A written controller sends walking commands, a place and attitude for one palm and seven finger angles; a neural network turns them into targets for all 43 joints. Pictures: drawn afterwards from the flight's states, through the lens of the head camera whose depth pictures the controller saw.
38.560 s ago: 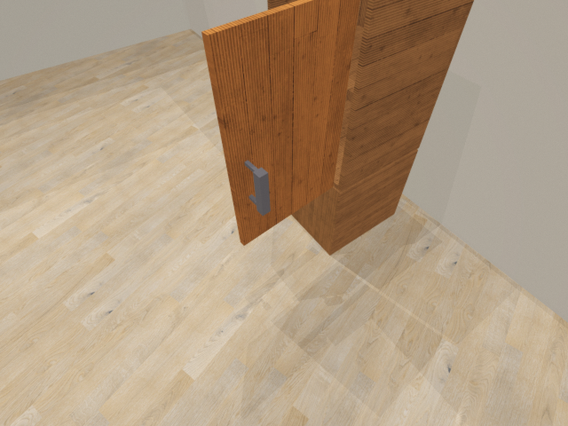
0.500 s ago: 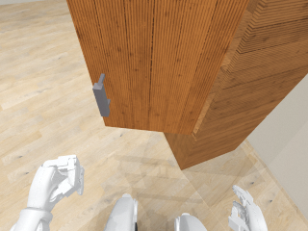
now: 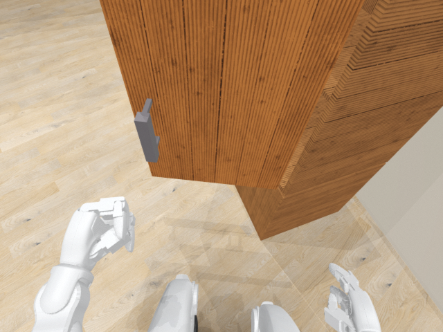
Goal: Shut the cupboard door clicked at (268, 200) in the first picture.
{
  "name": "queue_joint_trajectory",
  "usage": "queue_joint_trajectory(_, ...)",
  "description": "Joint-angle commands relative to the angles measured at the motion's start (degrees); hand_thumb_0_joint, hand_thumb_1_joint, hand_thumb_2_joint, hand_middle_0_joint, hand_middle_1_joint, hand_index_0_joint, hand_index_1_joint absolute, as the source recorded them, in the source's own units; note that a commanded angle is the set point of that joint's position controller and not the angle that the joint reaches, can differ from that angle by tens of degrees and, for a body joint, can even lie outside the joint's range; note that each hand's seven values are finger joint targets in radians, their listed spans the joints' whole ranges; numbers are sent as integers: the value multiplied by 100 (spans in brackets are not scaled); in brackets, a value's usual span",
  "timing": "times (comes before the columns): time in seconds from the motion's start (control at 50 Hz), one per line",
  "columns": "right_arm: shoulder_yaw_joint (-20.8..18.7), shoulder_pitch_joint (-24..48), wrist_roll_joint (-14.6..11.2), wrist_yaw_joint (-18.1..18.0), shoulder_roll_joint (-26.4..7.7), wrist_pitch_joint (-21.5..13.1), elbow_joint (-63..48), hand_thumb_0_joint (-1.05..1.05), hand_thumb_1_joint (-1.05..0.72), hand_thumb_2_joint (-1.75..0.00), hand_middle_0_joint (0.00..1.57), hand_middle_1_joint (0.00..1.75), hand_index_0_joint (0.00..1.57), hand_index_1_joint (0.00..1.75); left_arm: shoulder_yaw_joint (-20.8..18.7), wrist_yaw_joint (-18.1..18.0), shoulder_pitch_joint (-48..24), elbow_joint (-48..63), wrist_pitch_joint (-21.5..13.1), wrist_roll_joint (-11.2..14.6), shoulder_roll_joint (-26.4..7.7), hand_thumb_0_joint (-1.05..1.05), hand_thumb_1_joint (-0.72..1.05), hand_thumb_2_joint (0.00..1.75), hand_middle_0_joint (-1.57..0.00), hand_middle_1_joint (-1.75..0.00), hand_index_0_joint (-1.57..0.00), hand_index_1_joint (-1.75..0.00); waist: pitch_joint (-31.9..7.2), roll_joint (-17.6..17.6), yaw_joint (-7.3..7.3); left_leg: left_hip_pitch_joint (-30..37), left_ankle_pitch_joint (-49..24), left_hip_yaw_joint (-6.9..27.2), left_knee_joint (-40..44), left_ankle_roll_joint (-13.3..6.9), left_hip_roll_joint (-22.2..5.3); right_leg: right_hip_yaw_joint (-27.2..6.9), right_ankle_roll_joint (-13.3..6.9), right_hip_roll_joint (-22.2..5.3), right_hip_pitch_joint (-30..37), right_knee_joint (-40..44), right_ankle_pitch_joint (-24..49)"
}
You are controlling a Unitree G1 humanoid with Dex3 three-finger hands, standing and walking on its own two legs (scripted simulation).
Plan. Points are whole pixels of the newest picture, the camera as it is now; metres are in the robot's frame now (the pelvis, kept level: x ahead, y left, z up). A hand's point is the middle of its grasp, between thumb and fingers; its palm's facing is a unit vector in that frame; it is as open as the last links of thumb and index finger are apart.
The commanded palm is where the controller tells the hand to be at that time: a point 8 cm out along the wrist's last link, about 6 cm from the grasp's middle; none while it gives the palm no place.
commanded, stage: bring the fist close to the handle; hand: left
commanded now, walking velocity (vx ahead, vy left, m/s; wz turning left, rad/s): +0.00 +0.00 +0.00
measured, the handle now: (150, 131) +0.50 +0.19 +0.02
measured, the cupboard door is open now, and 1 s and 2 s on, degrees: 64 64 52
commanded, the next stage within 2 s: push the door shut along its arc in 1.10 s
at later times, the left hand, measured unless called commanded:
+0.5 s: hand (151, 187) +0.36 +0.16 +0.03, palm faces -0.04 -1.00 -0.02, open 3.1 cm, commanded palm +0.35 +0.21 +0.03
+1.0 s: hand (156, 173) +0.39 +0.16 +0.02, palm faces -0.02 -1.00 -0.03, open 3.1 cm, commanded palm +0.37 +0.21 +0.03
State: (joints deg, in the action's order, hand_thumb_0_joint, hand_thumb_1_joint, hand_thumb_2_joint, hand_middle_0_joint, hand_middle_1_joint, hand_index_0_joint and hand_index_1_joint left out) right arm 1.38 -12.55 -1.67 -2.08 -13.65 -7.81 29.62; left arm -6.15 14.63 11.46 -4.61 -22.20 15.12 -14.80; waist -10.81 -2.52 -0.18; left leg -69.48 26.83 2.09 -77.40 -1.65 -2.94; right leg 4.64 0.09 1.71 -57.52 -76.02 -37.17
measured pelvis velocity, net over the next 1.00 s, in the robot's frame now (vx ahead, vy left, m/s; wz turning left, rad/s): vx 0.01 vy -0.01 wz -0.02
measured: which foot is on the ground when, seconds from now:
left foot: down 0.00-1.00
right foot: down 0.00-1.00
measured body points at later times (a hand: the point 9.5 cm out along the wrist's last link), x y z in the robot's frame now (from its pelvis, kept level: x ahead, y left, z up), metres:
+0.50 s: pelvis +0.00 -0.01 +0.00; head +0.10 +0.01 +0.44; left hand +0.35 +0.22 +0.03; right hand +0.14 -0.26 -0.10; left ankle +0.09 +0.10 -0.61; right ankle +0.00 -0.13 -0.61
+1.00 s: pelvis +0.01 -0.01 +0.00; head +0.12 -0.01 +0.43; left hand +0.39 +0.21 +0.03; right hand +0.11 -0.28 -0.12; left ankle +0.09 +0.10 -0.61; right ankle +0.00 -0.13 -0.61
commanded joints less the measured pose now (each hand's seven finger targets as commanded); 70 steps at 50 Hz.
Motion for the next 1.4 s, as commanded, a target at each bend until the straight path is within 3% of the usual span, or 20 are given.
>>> queue_joint_trajectory(0.0, -398, 61, 14, -27, -861, -209, -754, 0, -90, -90, 20, 30, 20, 30, -262, -205, -977, 977, -249, -75, -538, 0, 90, 90, -130, -150, -130, -150, -1453, -365, -74, 2568, 81, 541, 1563, 81, 36, -105, -230, 104, -398, 1228, 865)
queue_joint_trajectory(0.1, -377, 12, 47, 11, -864, -88, -621, 0, -90, -90, 20, 30, 20, 30, -276, -419, -1692, 366, -309, -197, -513, 0, 90, 90, -130, -150, -130, -150, -1365, -209, -158, 2334, 190, 449, 1500, 70, 60, -148, -218, 88, -406, 1297, 758)
queue_joint_trajectory(0.12, -397, -35, 46, -6, -900, -71, -581, 0, -90, -90, 20, 30, 20, 30, -460, -449, -1839, 212, -339, -224, -697, 0, 90, 90, -130, -150, -130, -150, -1391, -122, -148, 2314, 158, 462, 1483, 71, 46, -152, -231, 107, -404, 1266, 782)
queue_joint_trajectory(0.16, -395, -18, 56, 14, -878, -58, -559, 0, -90, -90, 20, 30, 20, 30, -238, -443, -2147, 144, -439, -250, -481, 0, 90, 90, -130, -150, -130, -150, -1568, -250, -170, 2460, -1, 413, 1442, 74, 56, -158, -226, 78, -424, 1251, 860)
queue_joint_trajectory(0.32, -446, -183, 56, 23, -957, 61, -309, 0, -90, -90, 20, 30, 20, 30, -560, -354, -2914, -706, -600, -233, -784, 0, 90, 90, -130, -150, -130, -150, -1841, -227, -146, 2499, -482, 319, 1273, 77, 41, -228, -241, 87, -393, 1218, 1133)
queue_joint_trajectory(0.36, -453, -181, 54, 50, -927, 93, -279, 0, -90, -90, 20, 30, 20, 30, -413, -337, -3079, -854, -618, -214, -586, 0, 90, 90, -130, -150, -130, -150, -1942, -158, -194, 2546, -650, 272, 1210, 63, 50, -245, -209, 66, -382, 1222, 1264)
queue_joint_trajectory(0.48, -476, -286, 62, 45, -963, 203, -108, 0, -90, -90, 20, 30, 20, 30, -571, -370, -3957, -1471, -746, -308, -788, 0, 90, 90, -130, -150, -130, -150, -1885, -21, -306, 2334, -645, 218, 1044, 42, 45, -306, -186, 67, -515, 1189, 1275)
queue_joint_trajectory(0.54, -487, -336, 84, 30, -975, 238, -29, 0, -90, -90, 20, 30, 20, 30, -750, -396, -4424, -1687, -853, -348, -964, 0, 90, 90, -130, -150, -130, -150, -2140, -95, -319, 2359, -852, 181, 900, 27, 53, -349, -184, 61, -513, 1091, 1477)
queue_joint_trajectory(0.56, -487, -354, 88, 50, -954, 244, -22, 0, -90, -90, 20, 30, 20, 30, -657, -373, -4421, -1798, -869, -340, -838, 0, 90, 90, -130, -150, -130, -150, -2178, -112, -300, 2341, -859, 169, 892, 33, 64, -360, -179, 61, -489, 1092, 1475)
queue_joint_trajectory(0.68, -499, -458, 82, 67, -979, 363, 85, 0, -90, -90, 20, 30, 20, 30, -828, -286, -4945, -2425, -876, -384, -1047, 0, 90, 90, -130, -150, -130, -150, -2297, -92, -345, 2218, -973, 135, 749, 26, 48, -390, -167, 73, -552, 1002, 1638)
queue_joint_trajectory(0.78, -522, -471, 62, 127, -961, 448, -19, 0, -90, -90, 20, 30, 20, 30, -959, -205, -4578, -2216, -884, -271, -1081, 0, 90, 90, -130, -150, -130, -150, -2671, -163, -164, 2374, -1315, 83, 800, 30, 68, -427, -167, 68, -190, 982, 2036)
queue_joint_trajectory(0.9, -528, -474, 42, 118, -951, 543, -15, 0, -90, -90, 20, 30, 20, 30, -1028, -203, -4566, -2242, -940, -272, -1148, 0, 90, 90, -130, -150, -130, -150, -2292, 166, -258, 2034, -1075, 36, 812, -5, 72, -475, -123, 71, -128, 1071, 1928)
queue_joint_trajectory(0.94, -524, -456, 48, 105, -942, 522, 9, 0, -90, -90, 20, 30, 20, 30, -955, -209, -4697, -2133, -1031, -286, -1088, 0, 90, 90, -130, -150, -130, -150, -2333, -42, -272, 2175, -1057, 51, 803, 2, 71, -462, -138, 66, -271, 1049, 1854)
queue_joint_trajectory(0.96, -534, -452, 50, 96, -939, 508, 45, 0, -90, -90, 20, 30, 20, 30, -813, -205, -4861, -2077, -1080, -305, -978, 0, 90, 90, -130, -150, -130, -150, -2322, -52, -351, 2279, -1054, 80, 793, 0, 60, -436, -139, 67, -390, 1040, 1820)
queue_joint_trajectory(1.08, -537, -428, 46, 86, -962, 498, 97, 0, -90, -90, 20, 30, 20, 30, -644, -198, -4941, -2267, -1094, -325, -834, 0, 90, 90, -130, -150, -130, -150, -2190, -101, -393, 2387, -773, 155, 873, 11, 57, -394, -152, 71, -632, 1137, 1438)
queue_joint_trajectory(1.12, -538, -464, 55, 72, -992, 504, 88, 0, -90, -90, 20, 30, 20, 30, -851, -240, -4879, -2354, -1065, -344, -1060, 0, 90, 90, -130, -150, -130, -150, -2228, -92, -323, 2365, -788, 159, 870, 4, 58, -397, -167, 92, -591, 1118, 1430)
queue_joint_trajectory(1.2, -524, -397, 50, 97, -969, 530, 25, 0, -90, -90, 20, 30, 20, 30, -800, -261, -4759, -2337, -1054, -369, -989, 0, 90, 90, -130, -150, -130, -150, -2343, -156, -250, 2478, -880, 161, 934, 35, 59, -363, -181, 85, -533, 1089, 1486)
queue_joint_trajectory(1.24, -517, -438, 58, 84, -976, 538, 100, 0, -90, -90, 20, 30, 20, 30, -732, -244, -5221, -2427, -1069, -438, -1028, 0, 90, 90, -130, -150, -130, -150, -2226, -170, -401, 2479, -817, 197, 888, 22, 42, -353, -167, 81, -705, 1087, 1441)
queue_joint_trajectory(1.34, -475, -485, 58, 30, -1016, 557, 209, 0, -90, -90, 20, 30, 20, 30, -970, -57, -6057, -2978, -1083, -461, -1461, 0, 90, 90, -130, -150, -130, -150, -2237, -64, -498, 2103, -715, 143, 663, -22, 52, -479, -167, 91, -632, 1071, 1386)
queue_joint_trajectory(1.38, -463, -505, 49, 40, -1005, 551, 216, 0, -90, -90, 20, 30, 20, 30, -883, 83, -6210, -3144, -1064, -419, -1375, 0, 90, 90, -130, -150, -130, -150, -2308, -235, -505, 2212, -804, 156, 646, -9, 51, -457, -187, 98, -691, 1042, 1430)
